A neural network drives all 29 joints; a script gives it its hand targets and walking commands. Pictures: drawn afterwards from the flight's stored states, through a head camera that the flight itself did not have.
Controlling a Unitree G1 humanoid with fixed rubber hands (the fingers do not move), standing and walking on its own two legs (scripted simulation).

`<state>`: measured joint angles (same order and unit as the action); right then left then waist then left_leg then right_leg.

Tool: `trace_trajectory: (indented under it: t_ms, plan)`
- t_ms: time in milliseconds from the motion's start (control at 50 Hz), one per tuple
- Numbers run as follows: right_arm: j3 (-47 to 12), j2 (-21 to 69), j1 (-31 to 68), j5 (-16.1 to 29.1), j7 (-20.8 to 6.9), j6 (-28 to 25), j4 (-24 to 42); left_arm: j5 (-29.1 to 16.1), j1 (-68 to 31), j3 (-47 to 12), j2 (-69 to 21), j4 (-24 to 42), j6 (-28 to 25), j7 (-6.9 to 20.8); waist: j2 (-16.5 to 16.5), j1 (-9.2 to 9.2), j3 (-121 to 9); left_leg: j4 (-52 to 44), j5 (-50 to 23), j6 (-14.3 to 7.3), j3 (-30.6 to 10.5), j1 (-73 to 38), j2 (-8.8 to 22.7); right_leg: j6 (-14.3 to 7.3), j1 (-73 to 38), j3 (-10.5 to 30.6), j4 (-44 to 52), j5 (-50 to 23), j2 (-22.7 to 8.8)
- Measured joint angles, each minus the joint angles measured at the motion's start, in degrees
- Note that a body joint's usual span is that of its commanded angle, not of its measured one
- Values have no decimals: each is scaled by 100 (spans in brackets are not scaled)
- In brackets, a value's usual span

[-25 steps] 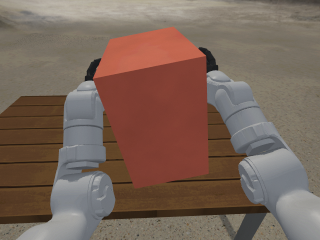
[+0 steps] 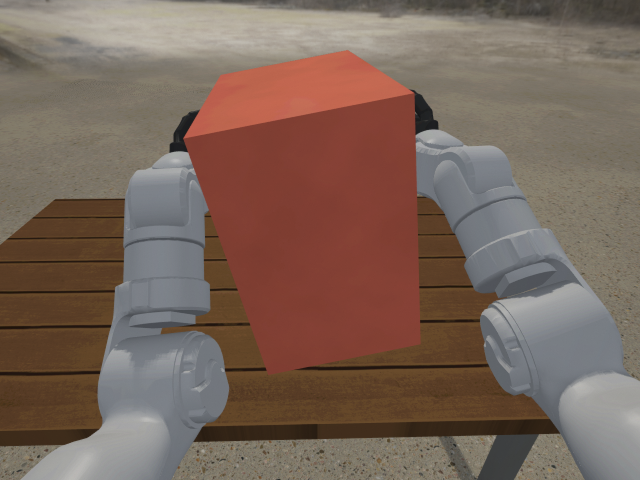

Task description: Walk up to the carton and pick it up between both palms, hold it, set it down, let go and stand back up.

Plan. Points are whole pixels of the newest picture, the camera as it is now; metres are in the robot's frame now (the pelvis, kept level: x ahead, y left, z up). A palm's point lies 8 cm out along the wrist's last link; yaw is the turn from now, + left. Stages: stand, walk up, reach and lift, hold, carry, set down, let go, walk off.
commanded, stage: hold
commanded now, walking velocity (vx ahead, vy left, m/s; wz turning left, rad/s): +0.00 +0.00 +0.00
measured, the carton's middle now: (311, 197) +0.38 +0.00 +0.26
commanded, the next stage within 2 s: none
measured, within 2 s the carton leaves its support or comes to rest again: neither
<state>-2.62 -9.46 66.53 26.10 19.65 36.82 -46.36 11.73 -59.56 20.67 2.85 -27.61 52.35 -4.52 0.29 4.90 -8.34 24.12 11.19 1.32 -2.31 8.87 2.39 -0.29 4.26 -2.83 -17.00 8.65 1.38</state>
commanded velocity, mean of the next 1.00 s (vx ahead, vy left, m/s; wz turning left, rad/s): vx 0.00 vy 0.00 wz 0.00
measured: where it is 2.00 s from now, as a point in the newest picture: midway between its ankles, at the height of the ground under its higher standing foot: outside the picture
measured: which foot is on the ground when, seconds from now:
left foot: down 0.00-1.00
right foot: down 0.00-1.00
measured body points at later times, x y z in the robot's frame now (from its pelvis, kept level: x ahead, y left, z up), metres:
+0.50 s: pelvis +0.00 +0.00 +0.00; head -0.08 +0.01 +0.44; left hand +0.40 +0.13 +0.31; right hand +0.39 -0.13 +0.32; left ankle +0.03 +0.13 -0.75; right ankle +0.01 -0.12 -0.75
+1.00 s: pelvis +0.00 +0.00 +0.00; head -0.09 +0.02 +0.44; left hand +0.39 +0.14 +0.31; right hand +0.39 -0.13 +0.33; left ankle +0.03 +0.13 -0.75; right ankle +0.01 -0.12 -0.75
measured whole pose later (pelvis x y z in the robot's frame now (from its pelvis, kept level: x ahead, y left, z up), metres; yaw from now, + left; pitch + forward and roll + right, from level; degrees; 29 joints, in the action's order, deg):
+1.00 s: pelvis +0.00 +0.00 +0.00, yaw +0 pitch -3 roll -2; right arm -2.3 -9.8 68.9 26.3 19.5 38.1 -49.0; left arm 11.9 -62.4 21.9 3.4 -31.6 51.1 -4.6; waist 0.0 4.6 -9.7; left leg 23.9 10.7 1.4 -3.3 10.4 2.1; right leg -0.4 5.8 -1.4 -17.1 8.4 1.9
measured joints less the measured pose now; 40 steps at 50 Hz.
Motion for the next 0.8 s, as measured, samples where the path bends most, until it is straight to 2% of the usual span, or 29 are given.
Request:
trace_trajectory:
  t_ms: [180, 340, 620, 800]
  plan:
    - [52, -36, 310, -92, -77, 13, -418, 79, -283, 191, -1, -396, -103, -6, -55, -53, -56, -46, -51, -5, 38, 92, -11, 2, 157, 87, -54, -14, 2]
    - [-48, -70, 264, 4, -21, 44, -315, 5, -320, 114, 68, -449, -114, -8, -74, -36, -78, -23, -29, 20, -32, 107, 7, -19, 116, 62, 6, -21, 41]
    - [-154, -73, 92, 136, 80, 112, -31, 19, -134, 94, 28, -135, -34, 31, -33, 8, -35, 11, 20, 40, -112, 17, 6, -34, -12, 51, 14, 24, 69]
    - [-97, -39, 13, 99, 80, 142, 6, 40, -105, 85, 18, -148, -19, 42, -46, 7, -77, 15, 3, 21, -112, 52, -18, -18, 29, 88, 2, 10, 58]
